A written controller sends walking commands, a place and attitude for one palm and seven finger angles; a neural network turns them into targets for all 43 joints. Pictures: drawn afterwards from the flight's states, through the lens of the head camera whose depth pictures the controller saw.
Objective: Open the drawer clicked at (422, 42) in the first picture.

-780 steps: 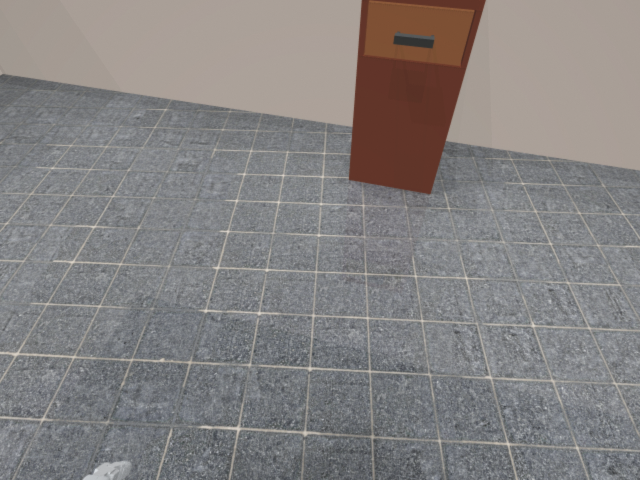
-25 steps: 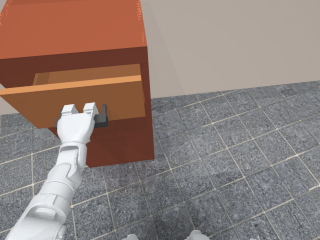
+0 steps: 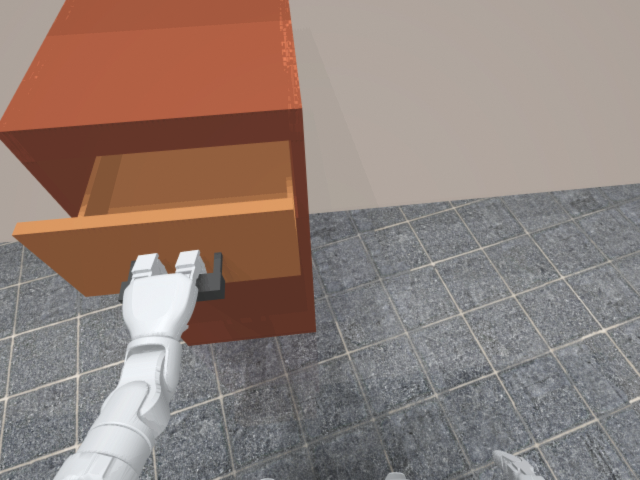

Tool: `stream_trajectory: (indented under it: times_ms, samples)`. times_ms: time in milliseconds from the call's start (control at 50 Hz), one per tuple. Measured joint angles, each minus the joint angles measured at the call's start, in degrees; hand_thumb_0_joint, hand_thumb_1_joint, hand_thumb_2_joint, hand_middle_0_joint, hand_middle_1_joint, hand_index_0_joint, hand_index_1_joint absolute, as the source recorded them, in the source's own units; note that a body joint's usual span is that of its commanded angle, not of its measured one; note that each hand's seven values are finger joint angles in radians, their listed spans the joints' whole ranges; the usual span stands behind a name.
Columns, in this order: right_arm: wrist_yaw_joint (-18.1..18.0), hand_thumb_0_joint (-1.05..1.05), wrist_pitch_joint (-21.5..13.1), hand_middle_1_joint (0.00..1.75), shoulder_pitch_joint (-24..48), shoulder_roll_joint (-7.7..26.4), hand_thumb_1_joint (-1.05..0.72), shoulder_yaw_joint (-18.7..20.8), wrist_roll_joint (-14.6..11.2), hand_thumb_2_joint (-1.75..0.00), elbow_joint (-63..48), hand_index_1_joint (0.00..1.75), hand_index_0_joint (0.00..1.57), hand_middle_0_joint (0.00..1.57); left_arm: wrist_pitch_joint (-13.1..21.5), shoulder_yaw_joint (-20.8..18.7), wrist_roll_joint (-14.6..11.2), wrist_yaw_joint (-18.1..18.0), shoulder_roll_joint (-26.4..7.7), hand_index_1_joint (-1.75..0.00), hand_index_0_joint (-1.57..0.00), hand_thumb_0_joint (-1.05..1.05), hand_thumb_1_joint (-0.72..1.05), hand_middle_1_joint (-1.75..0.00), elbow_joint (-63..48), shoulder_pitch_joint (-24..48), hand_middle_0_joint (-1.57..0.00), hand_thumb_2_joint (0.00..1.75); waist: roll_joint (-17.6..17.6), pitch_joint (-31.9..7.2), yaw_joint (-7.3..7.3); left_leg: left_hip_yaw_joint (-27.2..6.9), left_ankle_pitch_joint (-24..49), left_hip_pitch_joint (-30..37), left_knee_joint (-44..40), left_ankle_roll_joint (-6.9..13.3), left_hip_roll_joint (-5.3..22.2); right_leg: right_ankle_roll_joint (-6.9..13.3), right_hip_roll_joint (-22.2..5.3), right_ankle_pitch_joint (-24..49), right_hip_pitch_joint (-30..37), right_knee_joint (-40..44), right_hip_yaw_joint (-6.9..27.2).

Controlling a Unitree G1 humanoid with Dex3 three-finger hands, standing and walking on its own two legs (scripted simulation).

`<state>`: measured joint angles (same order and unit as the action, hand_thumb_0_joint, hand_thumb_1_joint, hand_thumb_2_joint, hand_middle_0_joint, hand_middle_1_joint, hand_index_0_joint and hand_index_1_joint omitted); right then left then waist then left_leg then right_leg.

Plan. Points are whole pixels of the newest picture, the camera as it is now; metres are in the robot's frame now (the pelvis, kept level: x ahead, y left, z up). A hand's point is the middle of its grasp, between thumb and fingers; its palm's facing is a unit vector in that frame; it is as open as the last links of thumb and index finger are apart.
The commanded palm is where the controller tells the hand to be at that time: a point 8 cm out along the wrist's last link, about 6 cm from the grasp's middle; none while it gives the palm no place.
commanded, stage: pull the drawer open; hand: left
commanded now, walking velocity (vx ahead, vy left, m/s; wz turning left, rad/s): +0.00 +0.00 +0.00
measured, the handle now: (175, 276) +0.39 +0.22 -0.02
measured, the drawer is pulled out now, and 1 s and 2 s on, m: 0.13 0.24 0.30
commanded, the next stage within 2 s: open the thumb to release the handle in 1.90 s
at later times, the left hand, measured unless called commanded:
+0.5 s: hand (173, 355) +0.28 +0.21 -0.04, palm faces -0.03 -0.06 -1.00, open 6.1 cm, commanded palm +0.24 +0.21 +0.01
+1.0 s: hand (170, 404) +0.22 +0.20 -0.04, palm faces -0.04 -0.09 -1.00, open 6.1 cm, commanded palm +0.18 +0.19 +0.01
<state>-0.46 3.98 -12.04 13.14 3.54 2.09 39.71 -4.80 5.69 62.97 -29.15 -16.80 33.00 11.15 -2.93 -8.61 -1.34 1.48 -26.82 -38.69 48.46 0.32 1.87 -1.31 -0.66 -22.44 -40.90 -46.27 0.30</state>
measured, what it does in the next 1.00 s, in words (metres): stands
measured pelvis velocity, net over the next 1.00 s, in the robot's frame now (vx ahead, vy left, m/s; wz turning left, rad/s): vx -0.01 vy -0.01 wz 0.00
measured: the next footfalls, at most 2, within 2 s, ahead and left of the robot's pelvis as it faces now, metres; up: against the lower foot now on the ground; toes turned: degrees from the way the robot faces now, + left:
none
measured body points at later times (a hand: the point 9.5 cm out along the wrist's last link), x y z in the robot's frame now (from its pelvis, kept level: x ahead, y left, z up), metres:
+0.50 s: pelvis -0.01 -0.01 +0.00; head +0.05 -0.03 +0.45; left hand +0.28 +0.21 +0.01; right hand +0.14 -0.26 -0.12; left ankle -0.04 +0.11 -0.70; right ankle -0.01 -0.14 -0.70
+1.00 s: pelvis -0.01 -0.01 +0.00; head +0.04 -0.03 +0.44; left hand +0.22 +0.20 +0.01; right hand +0.18 -0.24 -0.11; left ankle -0.04 +0.11 -0.70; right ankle -0.01 -0.14 -0.70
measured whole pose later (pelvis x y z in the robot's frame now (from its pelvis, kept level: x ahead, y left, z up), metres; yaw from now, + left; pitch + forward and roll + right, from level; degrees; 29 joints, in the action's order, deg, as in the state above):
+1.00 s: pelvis -0.01 -0.01 +0.00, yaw +0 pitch +13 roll +0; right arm 0.9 2.3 -7.4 12.2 2.4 3.0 35.7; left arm -6.6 8.3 63.3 -29.7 -14.5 10.7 -15.4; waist -2.8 -8.6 1.2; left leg 1.8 -27.8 -35.4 50.0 -0.7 2.2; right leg -0.3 -0.3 -24.3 -38.8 -49.9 0.7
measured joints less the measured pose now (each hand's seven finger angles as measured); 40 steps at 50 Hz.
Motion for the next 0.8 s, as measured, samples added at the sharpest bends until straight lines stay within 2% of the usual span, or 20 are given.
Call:
stream_trajectory:
  times_ms: [180, 540, 800]
  samples:
    - [-0.2, 0.01, -0.73, 0.3, 0.29, -0.27, -0.91, -0.07, -0.37, -0.9, -1.0, 0.3, 0.2, 0.2, -0.85, -0.2, -0.76, 1.2, 0.13, -1.35, -0.38, 0.01, 0.64, -1.35, -1.26, -2.29, -0.29, 0.74, -0.12, -0.16, -0.08, 0.36, 0.47, 0.85, -0.38, -0.28, 0.16, 0.29, 0.19, 0.29, 0.38, -0.24, 0.36]
    - [-0.25, 0.01, -1.77, 0.3, 2.2, -0.03, -0.91, -0.16, -0.02, -0.9, -1.39, 0.3, 0.2, 0.2, -0.26, 0.36, 0.18, -0.6, 1.12, -1.35, -0.38, 0.02, 0.64, -1.35, -9.35, -12.38, -0.28, 0.75, 0.27, -0.04, 1.05, 0.38, 0.25, 2.31, -0.05, -0.75, 0.29, 0.77, 0.33, -0.37, 1.37, -1.47, 0.4]
    - [0.29, 0.01, -1.96, 0.3, 3.94, -0.44, -0.91, -0.69, 0.38, -0.9, -2.92, 0.3, 0.2, 0.2, -1.43, 1.96, 0.41, -0.79, 1.86, -1.35, -0.4, 0.03, 0.64, -1.35, -15.55, -19.16, -0.27, 0.74, 0.15, 0.23, 1.96, 0.24, -0.16, 3.25, 0.46, -0.91, 0.23, 0.91, 0.27, -0.99, 2.22, -2.27, 0.29]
